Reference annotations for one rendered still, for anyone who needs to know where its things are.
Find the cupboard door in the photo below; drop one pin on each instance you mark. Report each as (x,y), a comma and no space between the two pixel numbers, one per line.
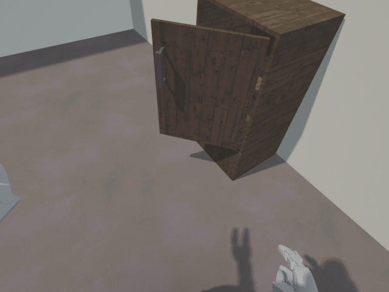
(211,75)

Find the robot left hand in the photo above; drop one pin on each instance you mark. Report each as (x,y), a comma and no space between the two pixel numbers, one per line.
(7,200)

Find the robot right hand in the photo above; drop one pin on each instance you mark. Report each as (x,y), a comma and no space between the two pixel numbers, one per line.
(298,280)

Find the handle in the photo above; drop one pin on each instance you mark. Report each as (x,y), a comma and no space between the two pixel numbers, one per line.
(159,68)

